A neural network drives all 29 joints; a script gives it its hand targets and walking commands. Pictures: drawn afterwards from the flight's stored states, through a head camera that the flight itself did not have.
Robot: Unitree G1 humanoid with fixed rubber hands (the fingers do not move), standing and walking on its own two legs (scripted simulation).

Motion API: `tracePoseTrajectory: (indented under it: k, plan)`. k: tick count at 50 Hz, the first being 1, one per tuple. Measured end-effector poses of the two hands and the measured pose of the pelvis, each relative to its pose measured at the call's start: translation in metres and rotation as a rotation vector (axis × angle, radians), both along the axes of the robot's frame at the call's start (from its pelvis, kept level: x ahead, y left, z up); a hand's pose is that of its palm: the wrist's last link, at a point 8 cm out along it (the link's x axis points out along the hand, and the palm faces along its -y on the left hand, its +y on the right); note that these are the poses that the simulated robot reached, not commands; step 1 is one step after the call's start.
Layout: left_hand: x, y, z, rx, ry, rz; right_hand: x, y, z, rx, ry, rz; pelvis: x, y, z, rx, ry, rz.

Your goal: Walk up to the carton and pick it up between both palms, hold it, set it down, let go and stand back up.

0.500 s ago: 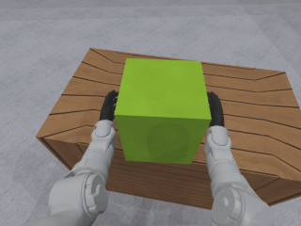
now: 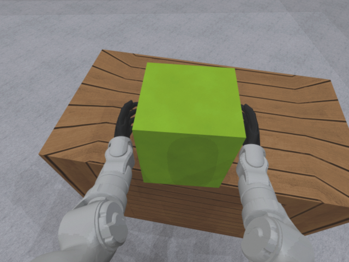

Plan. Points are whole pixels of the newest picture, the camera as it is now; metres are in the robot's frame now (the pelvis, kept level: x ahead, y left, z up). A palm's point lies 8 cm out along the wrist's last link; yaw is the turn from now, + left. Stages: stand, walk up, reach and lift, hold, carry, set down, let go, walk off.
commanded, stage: set down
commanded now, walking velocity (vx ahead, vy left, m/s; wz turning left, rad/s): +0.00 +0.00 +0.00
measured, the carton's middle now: (185, 129) +0.44 +0.00 +0.01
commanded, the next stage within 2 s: let go in 1.64 s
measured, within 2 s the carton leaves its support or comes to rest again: neither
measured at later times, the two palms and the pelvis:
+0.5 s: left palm (122, 131) +0.41 +0.16 +0.02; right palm (248, 138) +0.40 -0.15 +0.03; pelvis +0.00 +0.00 -0.01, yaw -1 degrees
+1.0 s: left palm (91, 101) +0.44 +0.22 +0.10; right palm (283, 105) +0.44 -0.20 +0.11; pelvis -0.03 +0.00 -0.02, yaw +0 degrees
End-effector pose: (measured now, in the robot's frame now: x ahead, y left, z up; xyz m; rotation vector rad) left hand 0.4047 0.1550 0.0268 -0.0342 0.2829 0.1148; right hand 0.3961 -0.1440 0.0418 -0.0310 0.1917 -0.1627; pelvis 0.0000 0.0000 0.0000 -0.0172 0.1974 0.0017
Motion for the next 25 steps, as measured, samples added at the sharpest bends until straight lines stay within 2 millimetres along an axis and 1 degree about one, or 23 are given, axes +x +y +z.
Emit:
tracePoseTrajectory:
  k: [19,25]
  plan:
    - [0.001,0.001,-0.001,0.023,0.002,-0.008,0.0,-0.001,-0.001,-0.008,0.006,0.008,-0.002,-0.001,-0.001,0.001,0.006,-0.004]
    - [0.01,0.006,-0.006,0.039,0.044,-0.014,0.008,-0.003,-0.01,0.033,0.088,0.037,-0.004,-0.001,-0.006,-0.007,0.067,-0.023]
